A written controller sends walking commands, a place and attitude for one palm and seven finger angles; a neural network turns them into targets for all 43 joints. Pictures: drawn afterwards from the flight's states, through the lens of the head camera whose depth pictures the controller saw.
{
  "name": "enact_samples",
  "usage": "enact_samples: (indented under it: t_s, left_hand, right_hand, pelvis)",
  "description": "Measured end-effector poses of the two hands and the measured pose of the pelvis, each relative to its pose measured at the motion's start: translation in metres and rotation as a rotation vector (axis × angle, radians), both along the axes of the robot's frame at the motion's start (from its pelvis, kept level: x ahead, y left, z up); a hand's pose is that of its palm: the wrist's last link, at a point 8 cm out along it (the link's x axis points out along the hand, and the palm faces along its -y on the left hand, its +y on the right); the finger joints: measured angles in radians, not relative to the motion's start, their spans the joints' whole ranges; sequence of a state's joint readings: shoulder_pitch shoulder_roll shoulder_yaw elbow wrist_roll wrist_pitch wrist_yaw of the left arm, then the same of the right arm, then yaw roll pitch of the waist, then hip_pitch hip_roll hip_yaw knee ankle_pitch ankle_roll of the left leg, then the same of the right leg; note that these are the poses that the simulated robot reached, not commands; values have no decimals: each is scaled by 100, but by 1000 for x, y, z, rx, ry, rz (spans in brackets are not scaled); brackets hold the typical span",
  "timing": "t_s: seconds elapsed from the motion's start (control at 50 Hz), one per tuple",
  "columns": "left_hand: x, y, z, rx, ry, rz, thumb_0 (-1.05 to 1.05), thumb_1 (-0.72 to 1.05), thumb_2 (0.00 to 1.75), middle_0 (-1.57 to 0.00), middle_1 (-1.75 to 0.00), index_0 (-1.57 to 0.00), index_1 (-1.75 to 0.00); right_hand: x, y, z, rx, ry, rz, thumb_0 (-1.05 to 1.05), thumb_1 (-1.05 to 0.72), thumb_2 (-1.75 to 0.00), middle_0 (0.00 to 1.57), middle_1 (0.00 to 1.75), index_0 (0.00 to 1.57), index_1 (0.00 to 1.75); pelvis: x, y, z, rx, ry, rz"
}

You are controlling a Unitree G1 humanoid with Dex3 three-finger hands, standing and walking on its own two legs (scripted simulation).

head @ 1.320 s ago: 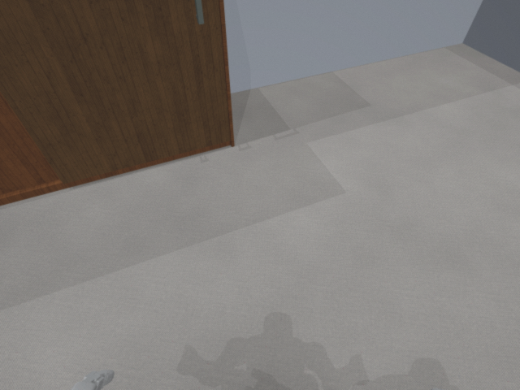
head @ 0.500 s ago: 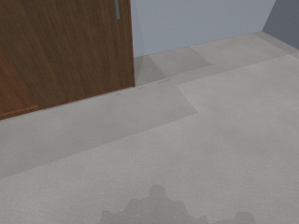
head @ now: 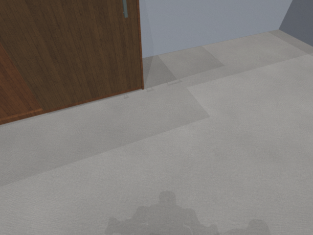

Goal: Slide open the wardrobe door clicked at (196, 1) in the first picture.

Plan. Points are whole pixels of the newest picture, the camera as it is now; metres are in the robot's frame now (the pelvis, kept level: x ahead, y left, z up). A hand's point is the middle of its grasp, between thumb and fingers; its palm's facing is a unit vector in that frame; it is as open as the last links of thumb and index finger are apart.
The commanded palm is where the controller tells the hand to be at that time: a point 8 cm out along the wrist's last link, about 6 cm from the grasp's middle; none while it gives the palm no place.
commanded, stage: look at it before walking up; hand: right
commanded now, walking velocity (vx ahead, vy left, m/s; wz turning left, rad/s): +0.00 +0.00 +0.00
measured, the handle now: out of the picture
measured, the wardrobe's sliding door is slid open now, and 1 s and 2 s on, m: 0.00 0.00 0.00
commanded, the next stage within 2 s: walk to a spot facing it in 0.32 s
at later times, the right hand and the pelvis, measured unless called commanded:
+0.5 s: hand out of the picture +0.08 -0.25 -0.16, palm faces -0.03 +0.94 -0.33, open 7.4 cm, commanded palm none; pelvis +0.01 +0.00 +0.00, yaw +0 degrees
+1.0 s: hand (217, 225) +0.21 -0.18 -0.19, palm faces -0.14 +0.98 -0.15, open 7.4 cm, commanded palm none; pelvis +0.15 +0.00 -0.02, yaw +7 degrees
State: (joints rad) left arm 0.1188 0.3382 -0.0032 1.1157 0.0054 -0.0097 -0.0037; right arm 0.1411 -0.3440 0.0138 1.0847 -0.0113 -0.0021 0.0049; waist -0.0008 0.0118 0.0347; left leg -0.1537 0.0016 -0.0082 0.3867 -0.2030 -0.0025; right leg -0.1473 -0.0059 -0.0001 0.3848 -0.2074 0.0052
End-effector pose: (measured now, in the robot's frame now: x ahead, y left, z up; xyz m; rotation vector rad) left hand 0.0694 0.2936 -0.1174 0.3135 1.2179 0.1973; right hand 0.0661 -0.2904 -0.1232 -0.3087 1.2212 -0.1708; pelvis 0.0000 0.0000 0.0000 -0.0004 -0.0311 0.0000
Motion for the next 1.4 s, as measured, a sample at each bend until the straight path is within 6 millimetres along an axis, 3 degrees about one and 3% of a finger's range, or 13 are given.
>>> enact_samples:
  t_s: [0.32, 0.52, 0.72, 0.8, 0.84, 0.9, 0.98, 1.06, 1.12, 1.16, 1.28, 1.34, 1.4]
  left_hand:
    - [14, -2, 1, -6, -23, -11, 1, 90, 90, -20, -30, -21, -30]
    - [10, -6, -3, -14, -3, -3, 1, 90, 90, -20, -30, -21, -30]
    - [-22, -45, -29, -88, 126, 80, 1, 91, 90, -20, -30, -21, -30]
    - [-26, -65, -34, -100, 160, 141, 1, 91, 90, -20, -30, -21, -30]
    - [-31, -74, -34, -105, 158, 187, 1, 91, 90, -20, -30, -21, -30]
    - [-49, -89, -31, -125, 215, 253, 0, 91, 90, -20, -30, -21, -30]
    - [-74, -107, -24, -172, 372, 318, 0, 91, 90, -20, -30, -21, -30]
    - [-78, -110, -24, -218, 506, 374, 1, 90, 90, -20, -30, -21, -30]
    - [-58, -96, -37, -235, 540, 402, 1, 90, 90, -20, -30, -21, -30]
    - [-27, -80, -43, -224, 496, 402, 1, 90, 90, -20, -30, -21, -30]
    - [123, -30, -39, -164, 178, 322, 1, 91, 90, -20, -30, -20, -30]
    - [194, -18, -30, -151, 44, 277, 1, 91, 90, -20, -30, -20, -30]
    - [253, -12, -21, -136, -33, 235, 1, 92, 90, -20, -30, -20, -30]
  right_hand:
    - [9, -3, 5, -13, -17, 1, 1, -90, -90, 20, 30, 21, 30]
    - [4, 3, -1, -2, 6, -8, 1, -90, -90, 20, 30, 20, 30]
    - [-27, 38, -37, 133, 170, -59, 1, -90, -90, 20, 30, 20, 30]
    - [-29, 44, -49, 173, 258, -68, 1, -90, -90, 20, 30, 20, 30]
    - [-17, 46, -50, 176, 299, -40, 1, -90, -90, 20, 30, 20, 30]
    - [25, 49, -47, 170, 288, 1, 1, -90, -90, 20, 30, 20, 30]
    - [116, 60, -42, 168, 166, 58, 2, -90, -90, 20, 30, 20, 30]
    - [217, 83, -39, 159, 7, 128, 1, -91, -90, 20, 30, 20, 30]
    - [272, 98, -43, 136, -102, 154, 1, -91, -90, 20, 30, 20, 30]
    - [290, 105, -43, 133, -125, 146, 1, -91, -90, 20, 30, 20, 30]
    - [302, 118, -33, 141, -43, 122, 0, -91, -90, 20, 30, 20, 30]
    - [302, 115, -30, 141, 3, 100, 0, -93, -90, 20, 30, 20, 30]
    - [302, 112, -32, 156, 45, 67, 1, -93, -90, 20, 30, 20, 30]
  pelvis:
    - [4, 0, 1, -1, -3, 0]
    - [9, 0, 0, 1, 2, 9]
    - [51, -7, -14, 24, 23, 39]
    - [77, -15, -21, 16, 34, 71]
    - [90, -16, -22, 11, 30, 95]
    - [110, -13, -19, 14, 25, 101]
    - [139, -4, -16, 16, 26, 110]
    - [175, 11, -25, 17, 20, 132]
    - [206, 29, -39, 3, 1, 148]
    - [220, 37, -38, 10, -13, 143]
    - [263, 48, -17, 17, -8, 144]
    - [287, 48, -11, 27, 3, 143]
    - [313, 45, -8, 37, 14, 136]
